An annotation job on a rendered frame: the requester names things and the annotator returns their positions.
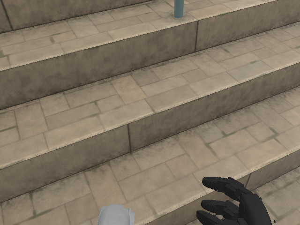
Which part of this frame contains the right robot hand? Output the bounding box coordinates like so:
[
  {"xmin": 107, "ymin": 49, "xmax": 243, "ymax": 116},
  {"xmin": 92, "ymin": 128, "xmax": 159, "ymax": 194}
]
[{"xmin": 196, "ymin": 176, "xmax": 276, "ymax": 225}]

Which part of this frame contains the robot left thigh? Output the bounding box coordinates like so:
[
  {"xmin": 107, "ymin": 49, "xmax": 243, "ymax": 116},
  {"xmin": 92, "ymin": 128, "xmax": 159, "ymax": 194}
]
[{"xmin": 97, "ymin": 203, "xmax": 135, "ymax": 225}]

